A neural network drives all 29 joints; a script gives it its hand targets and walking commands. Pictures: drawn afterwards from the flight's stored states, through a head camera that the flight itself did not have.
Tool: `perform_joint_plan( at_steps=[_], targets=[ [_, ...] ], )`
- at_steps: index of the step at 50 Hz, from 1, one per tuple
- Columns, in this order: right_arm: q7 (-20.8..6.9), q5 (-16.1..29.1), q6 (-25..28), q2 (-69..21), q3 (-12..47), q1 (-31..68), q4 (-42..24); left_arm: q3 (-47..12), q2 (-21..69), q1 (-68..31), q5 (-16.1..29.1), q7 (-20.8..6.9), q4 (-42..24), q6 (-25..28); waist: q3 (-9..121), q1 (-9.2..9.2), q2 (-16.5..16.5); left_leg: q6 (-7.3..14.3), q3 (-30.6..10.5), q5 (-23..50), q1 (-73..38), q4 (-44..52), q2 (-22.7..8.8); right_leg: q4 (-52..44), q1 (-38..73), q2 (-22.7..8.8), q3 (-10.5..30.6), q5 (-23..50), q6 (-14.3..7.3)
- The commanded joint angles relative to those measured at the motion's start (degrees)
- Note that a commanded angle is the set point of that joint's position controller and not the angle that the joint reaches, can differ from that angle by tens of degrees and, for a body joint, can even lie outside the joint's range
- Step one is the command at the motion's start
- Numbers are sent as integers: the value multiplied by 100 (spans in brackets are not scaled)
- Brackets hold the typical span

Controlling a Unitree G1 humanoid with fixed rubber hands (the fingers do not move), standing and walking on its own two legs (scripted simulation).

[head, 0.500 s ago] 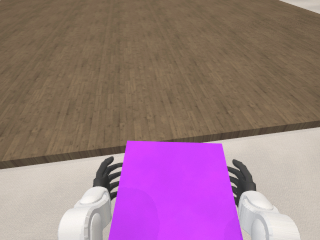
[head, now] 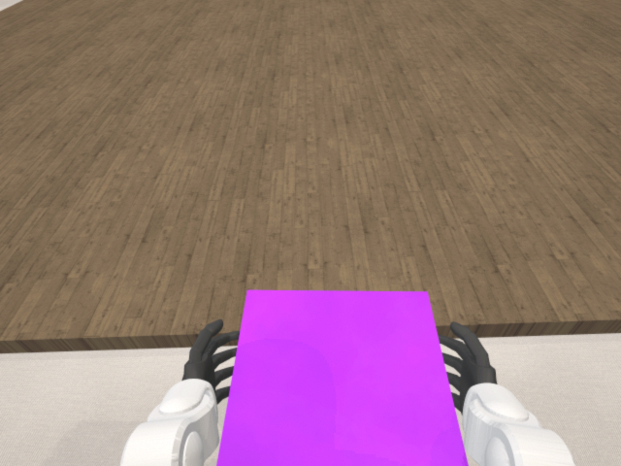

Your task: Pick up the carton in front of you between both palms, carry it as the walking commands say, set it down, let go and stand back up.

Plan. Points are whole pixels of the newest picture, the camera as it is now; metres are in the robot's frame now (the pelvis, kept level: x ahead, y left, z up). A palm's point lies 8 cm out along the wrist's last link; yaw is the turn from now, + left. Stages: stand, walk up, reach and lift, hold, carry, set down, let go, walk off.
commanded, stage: carry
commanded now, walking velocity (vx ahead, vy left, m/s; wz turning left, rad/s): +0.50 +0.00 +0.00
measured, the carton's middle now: (335, 418) +0.22 +0.01 +0.00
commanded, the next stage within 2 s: none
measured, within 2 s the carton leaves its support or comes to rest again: neither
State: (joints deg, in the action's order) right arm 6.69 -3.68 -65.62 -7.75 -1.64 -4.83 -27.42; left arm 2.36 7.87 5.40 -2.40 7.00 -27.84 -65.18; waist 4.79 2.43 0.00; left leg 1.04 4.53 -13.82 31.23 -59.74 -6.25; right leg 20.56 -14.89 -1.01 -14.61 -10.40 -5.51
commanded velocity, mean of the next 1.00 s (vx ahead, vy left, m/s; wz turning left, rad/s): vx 0.13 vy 0.00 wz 0.00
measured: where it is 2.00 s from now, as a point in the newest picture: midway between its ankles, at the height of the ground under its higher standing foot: (331, 420)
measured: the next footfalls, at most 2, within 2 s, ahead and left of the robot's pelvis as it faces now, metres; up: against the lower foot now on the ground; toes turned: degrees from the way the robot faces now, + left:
left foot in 0.32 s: +0.42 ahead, +0.11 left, +0.00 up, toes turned +9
right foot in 0.68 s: +0.52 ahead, -0.08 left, +0.00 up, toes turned -9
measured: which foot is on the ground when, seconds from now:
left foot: up 0.00-0.30, down 0.32-1.00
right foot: down 0.00-0.34, up 0.36-0.66, down 0.68-1.00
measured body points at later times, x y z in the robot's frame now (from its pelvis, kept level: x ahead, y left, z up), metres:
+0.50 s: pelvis +0.31 +0.04 -0.01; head +0.37 +0.06 +0.43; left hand +0.65 +0.17 +0.10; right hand +0.62 -0.13 +0.11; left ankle +0.38 +0.10 -0.75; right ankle +0.25 -0.07 -0.67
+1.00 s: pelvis +0.47 +0.02 -0.01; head +0.55 +0.02 +0.43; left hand +0.84 +0.17 +0.09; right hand +0.83 -0.14 +0.09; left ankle +0.39 +0.11 -0.73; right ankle +0.48 -0.07 -0.74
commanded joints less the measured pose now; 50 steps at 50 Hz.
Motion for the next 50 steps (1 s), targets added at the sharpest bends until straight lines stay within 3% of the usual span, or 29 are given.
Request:
perform_joint_plan(
  at_steps=[1, 7, 12, 14, 15, 16, 17, 18, 19, 20, 21, 23, 27, 30, 32, 33, 34, 35, 36, 37, 38, 41, 44, 46, 50],
  targets=[
    [-670, 1286, 276, -4986, 3721, 2020, -628, -3927, 4789, -2265, 1649, -959, -711, 173, 1034, -182, -666, -98, 118, 473, 476, 865, -117, -1420, 1249, -1517, 1478, -58, -166],
    [-541, 1569, 119, -4542, 3844, 2288, -1123, -3687, 4220, -2182, 1587, -800, -1057, 73, 537, -159, -702, -134, 515, 1173, 865, 2227, 31, -1199, 1924, -1277, 872, 1451, -171],
    [-276, 1824, -142, -3581, 3598, 3056, -1516, -3374, 3372, -2835, 1623, -391, -1327, -136, 196, -57, -794, 139, 787, 1315, 411, 2897, 281, -741, 2072, -1211, 571, 2378, -192],
    [-142, 1893, -231, -3162, 3370, 3339, -1407, -3266, 3033, -3263, 1704, -222, -1285, -227, 561, -159, -908, 272, 1034, 1026, -625, 2928, 613, 135, 1989, -1179, 348, 3672, -66],
    [-63, 1890, -266, -2949, 3236, 3423, -1295, -3221, 2862, -3507, 1739, -136, -1289, -279, 897, -352, -667, 282, 1298, 949, -1606, 3222, 942, 1270, 1758, -894, -8, 3955, 130],
    [7, 1843, -306, -2758, 3081, 3540, -1172, -3163, 2684, -3768, 1745, -53, -1229, -321, 1379, -558, -308, 321, 772, 1099, -2865, 3268, 540, 2448, 951, -693, 70, 2797, 301],
    [94, 1777, -331, -2526, 2911, 3751, -1048, -3155, 2671, -3985, 1792, 26, -1234, -385, 2306, -521, 823, 1102, -1824, 1003, -4659, 3291, -1282, 4397, -796, -171, 224, 871, 567],
    [152, 1856, -351, -2535, 2873, 3870, -907, -3056, 2552, -4125, 1865, 83, -1171, -423, 2414, -572, 1697, 1588, -3182, 2048, -4860, 4066, -1774, 5635, -1815, 469, 725, -1889, 588],
    [171, 1915, -354, -2559, 2798, 4174, -890, -3035, 2733, -4513, 1923, 121, -1034, -429, 2295, -519, 1434, 1584, -2548, 2928, -4608, 3900, -1652, 6180, -2097, 188, 1287, -1956, 432],
    [168, 1983, -341, -2744, 2793, 4471, -874, -2947, 2866, -4787, 1915, 142, -937, -419, 2222, -524, 969, 1454, -1998, 3568, -4268, 3708, -1496, 6078, -2162, -31, 1417, -1864, 323],
    [141, 2037, -322, -2940, 2801, 4780, -816, -2881, 3027, -5025, 1879, 152, -769, -398, 2062, -487, 475, 1221, -1435, 3749, -3787, 3690, -1352, 5597, -2082, -250, 1492, -1584, 261],
    [81, 2038, -278, -3145, 2780, 5261, -562, -2759, 3178, -5321, 1720, 169, -379, -368, 2100, -353, 460, 961, -766, 3460, -3246, 3865, -1099, 4667, -1625, -349, 1393, -1237, 289],
    [17, 1946, -183, -3244, 2613, 5961, 40, -2647, 3339, -5915, 1435, 193, 313, -266, 2096, -352, 682, 977, 67, 4239, -2896, 3615, -806, 2647, -1019, -80, 1025, -1041, 356],
    [50, 1872, -133, -3261, 2439, 6419, 477, -2533, 3392, -6517, 1397, 209, 652, -205, 2165, -425, 885, 994, 220, 4555, -2976, 3265, -786, 1962, -886, 85, 871, -354, 366],
    [98, 1822, -116, -3299, 2337, 6733, 695, -2422, 3407, -6802, 1399, 208, 849, -187, 2228, -376, 763, 845, 396, 4017, -2907, 2850, -610, 1211, -471, 110, 746, 481, 336],
    [123, 1794, -117, -3322, 2286, 6863, 797, -2361, 3397, -6921, 1401, 197, 932, -186, 2190, -318, 650, 672, 463, 3576, -2757, 2603, -469, 596, -125, 72, 703, 1185, 318],
    [155, 1744, -124, -3342, 2244, 6976, 908, -2294, 3393, -7019, 1407, 179, 1002, -201, 2204, -262, 518, 470, 359, 2835, -2373, 2432, -376, 423, 394, -256, 1011, 1849, 222],
    [196, 1667, -144, -3335, 2178, 7023, 1061, -2204, 3334, -7109, 1399, 162, 1125, -223, 2420, -243, -171, 235, 385, 1529, -1723, 2051, -184, 901, 1208, -1059, 1778, 4331, 12],
    [223, 1637, -168, -3395, 2124, 7049, 1140, -2159, 3353, -7172, 1339, 188, 1334, -222, 2763, -228, -600, 90, 82, 267, -1442, 2192, 198, 1307, 1766, -1432, 2176, 5322, -423],
    [231, 1637, -190, -3479, 2146, 7135, 1097, -2096, 3459, -7024, 1347, 184, 1450, -208, 2822, -173, -960, 50, 82, -285, -1485, 2301, 251, 1250, 1769, -1467, 2243, 5121, -481],
    [223, 1675, -197, -3680, 2213, 7293, 1068, -2054, 3612, -6991, 1370, 155, 1441, -200, 2795, -170, -945, 46, 62, -72, -1699, 2412, 244, 1266, 1630, -1320, 2062, 4974, -391],
    [150, 1787, -138, -4138, 2324, 7446, 1032, -2105, 3980, -7072, 1411, 73, 1255, -168, 2770, -224, -588, 33, 83, 1510, -2268, 2490, 149, 1629, 1188, -959, 1559, 5021, -146],
    [138, 1707, -40, -4198, 2345, 7242, 844, -2244, 4043, -7095, 1394, 63, 918, -85, 2957, -228, -167, 82, -16, 3053, -2589, 2265, -6, 1780, 957, -729, 1376, 4491, -112],
    [131, 1628, 5, -4179, 2366, 6967, 788, -2352, 4036, -6969, 1368, 65, 788, -49, 2965, -213, -67, 63, 21, 3088, -2495, 2240, 25, 1711, 1068, -687, 1364, 4529, -145],
    [30, 1491, 91, -4232, 2494, 6519, 837, -2640, 4193, -6645, 1356, -34, 831, 15, 2843, -176, -282, -89, 183, 2012, -2076, 2824, 325, 1670, 1717, -771, 1434, 5569, -236]
  ],
)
